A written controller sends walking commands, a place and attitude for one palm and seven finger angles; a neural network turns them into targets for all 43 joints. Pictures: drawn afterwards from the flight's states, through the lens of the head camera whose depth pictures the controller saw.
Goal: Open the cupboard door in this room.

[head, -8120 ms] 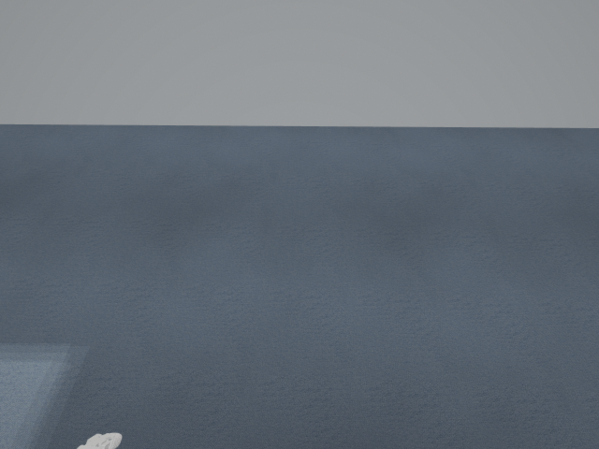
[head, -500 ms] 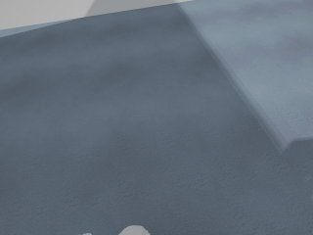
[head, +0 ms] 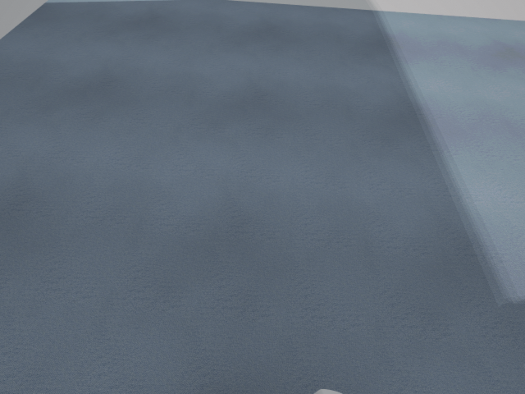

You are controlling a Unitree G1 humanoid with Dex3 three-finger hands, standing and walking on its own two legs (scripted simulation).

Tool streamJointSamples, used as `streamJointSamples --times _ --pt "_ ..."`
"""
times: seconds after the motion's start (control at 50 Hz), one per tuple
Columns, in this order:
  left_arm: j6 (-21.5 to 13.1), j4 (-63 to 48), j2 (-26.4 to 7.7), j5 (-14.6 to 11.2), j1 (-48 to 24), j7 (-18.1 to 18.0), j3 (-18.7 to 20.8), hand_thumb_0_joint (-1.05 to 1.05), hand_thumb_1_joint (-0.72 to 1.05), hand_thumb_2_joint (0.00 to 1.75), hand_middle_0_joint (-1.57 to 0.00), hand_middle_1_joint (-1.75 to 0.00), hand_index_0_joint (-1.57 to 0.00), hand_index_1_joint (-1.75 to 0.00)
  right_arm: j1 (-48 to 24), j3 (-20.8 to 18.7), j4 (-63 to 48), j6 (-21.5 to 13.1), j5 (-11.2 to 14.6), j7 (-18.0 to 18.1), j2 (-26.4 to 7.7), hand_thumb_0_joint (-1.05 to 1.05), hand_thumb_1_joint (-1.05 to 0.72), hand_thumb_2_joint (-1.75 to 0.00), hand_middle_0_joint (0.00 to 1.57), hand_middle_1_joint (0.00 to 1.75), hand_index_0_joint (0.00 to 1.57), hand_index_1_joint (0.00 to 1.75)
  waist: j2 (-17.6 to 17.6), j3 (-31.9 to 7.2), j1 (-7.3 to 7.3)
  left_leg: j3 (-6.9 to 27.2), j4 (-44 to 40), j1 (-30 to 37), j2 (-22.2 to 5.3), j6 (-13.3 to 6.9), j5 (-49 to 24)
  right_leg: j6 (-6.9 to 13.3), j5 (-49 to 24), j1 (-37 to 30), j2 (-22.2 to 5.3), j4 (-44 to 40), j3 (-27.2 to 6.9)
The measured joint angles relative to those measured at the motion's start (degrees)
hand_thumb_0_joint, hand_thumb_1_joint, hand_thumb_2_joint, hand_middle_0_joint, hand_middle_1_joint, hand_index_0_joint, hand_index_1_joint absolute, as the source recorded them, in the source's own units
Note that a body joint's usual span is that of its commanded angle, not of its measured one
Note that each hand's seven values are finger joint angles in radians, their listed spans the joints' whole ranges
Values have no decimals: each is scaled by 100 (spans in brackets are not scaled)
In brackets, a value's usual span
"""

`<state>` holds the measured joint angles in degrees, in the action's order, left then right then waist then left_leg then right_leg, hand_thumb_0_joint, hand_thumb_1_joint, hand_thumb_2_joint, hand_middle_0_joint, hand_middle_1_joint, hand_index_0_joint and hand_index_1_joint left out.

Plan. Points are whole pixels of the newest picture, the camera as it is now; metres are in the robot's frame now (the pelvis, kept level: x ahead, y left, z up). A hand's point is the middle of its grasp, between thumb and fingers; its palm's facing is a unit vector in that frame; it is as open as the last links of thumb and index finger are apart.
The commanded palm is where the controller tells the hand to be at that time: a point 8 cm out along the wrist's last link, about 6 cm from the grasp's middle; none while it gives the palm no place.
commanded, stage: turn or walk to find it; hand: left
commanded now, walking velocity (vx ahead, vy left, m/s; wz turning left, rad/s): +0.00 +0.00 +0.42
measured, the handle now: out of the picture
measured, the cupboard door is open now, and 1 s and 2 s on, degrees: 0 0 0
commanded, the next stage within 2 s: none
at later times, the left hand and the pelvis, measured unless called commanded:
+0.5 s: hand out of the picture -0.01 +0.16 -0.15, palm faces +0.24 -0.94 -0.25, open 7.4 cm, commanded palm none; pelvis -0.02 -0.04 +0.00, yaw +14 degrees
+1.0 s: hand out of the picture -0.06 +0.21 -0.15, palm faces +0.43 -0.86 -0.26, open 7.4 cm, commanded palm none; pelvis -0.05 -0.01 +0.00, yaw +25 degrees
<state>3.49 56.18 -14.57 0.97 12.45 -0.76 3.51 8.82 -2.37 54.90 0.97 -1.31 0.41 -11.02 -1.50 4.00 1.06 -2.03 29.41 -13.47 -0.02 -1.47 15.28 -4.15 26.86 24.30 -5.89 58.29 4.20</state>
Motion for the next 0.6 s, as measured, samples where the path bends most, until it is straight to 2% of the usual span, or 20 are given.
streamJointSamples --times 0.12,0.16,0.2,0.22,0.26,0.28,0.32,0.38,0.46,0.56,0.6 --pt "-65 -239 123 -20 -252 -5 -51 1 91 90 -20 -29 -20 -30 69 -32 -17 56 -19 -29 -19 0 -90 -90 20 30 20 30 166 -33 -100 246 -155 -37 93 55 -190 -12 -86 -248 142 -897 -123" --pt "-107 -311 181 -28 -309 -6 -76 1 91 90 -20 -29 -20 -30 106 -62 -20 92 -26 -38 -48 0 -90 -90 21 30 20 30 232 -50 -146 335 -73 -122 120 107 -188 12 -249 -468 211 -1444 -105" --pt "-190 -396 221 -28 -311 -3 -107 1 91 90 -20 -29 -20 -30 176 -99 -27 123 -7 -50 -80 0 -90 -90 21 30 20 30 265 -90 -165 420 131 -269 173 182 -126 42 -765 -831 257 -2315 -52" --pt "-246 -409 279 -3 -317 -15 -120 1 91 90 -20 -29 -20 -30 202 -129 -24 138 16 -57 -131 0 -90 -90 21 30 20 30 366 -89 -168 491 333 -380 148 192 -47 248 -930 -888 312 -2465 25" --pt "-304 -456 384 33 -289 -17 -173 1 91 90 -20 -29 -20 -30 252 -198 2 216 20 -57 -211 0 -90 -90 20 30 20 30 475 -78 -184 571 1271 -737 206 207 780 497 -899 -881 290 -2365 184" --pt "-317 -478 423 35 -246 -19 -189 1 91 90 -20 -29 -20 -30 274 -226 27 264 13 -65 -239 0 -90 -90 20 30 20 30 473 -87 -170 559 1884 -941 247 209 988 547 -880 -906 248 -2382 236" --pt "-303 -476 487 38 -154 -33 -205 1 91 90 -21 -30 -21 -30 299 -272 73 321 -1 -98 -298 0 -91 -90 20 30 20 30 468 -87 -160 480 2920 -1258 228 240 950 568 -928 -1008 189 -2540 327" --pt "-284 -403 531 48 -52 -47 -223 1 90 90 -21 -30 -21 -30 351 -296 111 328 -11 -130 -347 0 -91 -90 20 30 20 30 430 -68 -189 371 3606 -1437 71 352 671 556 -1048 -1138 115 -2772 484" --pt "-297 -306 525 70 48 -49 -227 1 90 90 -21 -30 -21 -30 396 -279 189 351 1 -131 -343 0 -91 -90 20 30 19 30 300 -26 -166 252 3229 -1230 -113 466 763 537 -1103 -1209 -15 -2896 687" --pt "-303 -198 413 102 143 -26 -183 1 90 90 -21 -30 -21 -30 277 -194 242 329 50 -108 -282 0 -91 -90 20 30 19 30 118 62 -28 -2 1921 -693 -197 458 1081 438 -1051 -1136 -210 -2743 906" --pt "-278 -136 328 97 181 -21 -146 1 90 90 -21 -30 -21 -30 203 -157 201 274 65 -99 -248 0 -91 -90 20 30 19 30 46 80 8 -132 1254 -421 -181 420 893 362 -977 -1063 -302 -2562 994"
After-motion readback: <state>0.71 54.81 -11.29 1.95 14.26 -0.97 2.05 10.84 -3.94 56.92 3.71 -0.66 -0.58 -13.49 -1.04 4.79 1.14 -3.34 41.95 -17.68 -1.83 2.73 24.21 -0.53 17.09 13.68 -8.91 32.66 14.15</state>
